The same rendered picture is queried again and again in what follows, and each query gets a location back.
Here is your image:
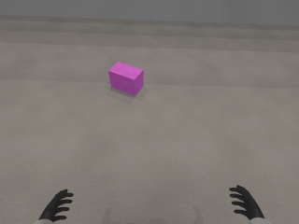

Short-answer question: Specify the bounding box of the carton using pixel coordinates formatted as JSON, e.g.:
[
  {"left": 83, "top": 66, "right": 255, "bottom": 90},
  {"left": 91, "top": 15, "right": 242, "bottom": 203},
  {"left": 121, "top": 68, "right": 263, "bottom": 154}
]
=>
[{"left": 108, "top": 62, "right": 144, "bottom": 96}]

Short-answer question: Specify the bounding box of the robot right hand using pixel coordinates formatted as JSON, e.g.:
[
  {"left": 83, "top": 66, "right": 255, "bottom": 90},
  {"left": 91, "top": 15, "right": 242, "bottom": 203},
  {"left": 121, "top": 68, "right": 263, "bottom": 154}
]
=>
[{"left": 229, "top": 185, "right": 264, "bottom": 220}]

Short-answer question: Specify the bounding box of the robot left hand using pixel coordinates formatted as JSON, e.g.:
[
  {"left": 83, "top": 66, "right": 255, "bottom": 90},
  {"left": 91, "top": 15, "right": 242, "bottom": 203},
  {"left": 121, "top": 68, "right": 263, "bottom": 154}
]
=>
[{"left": 39, "top": 189, "right": 74, "bottom": 222}]

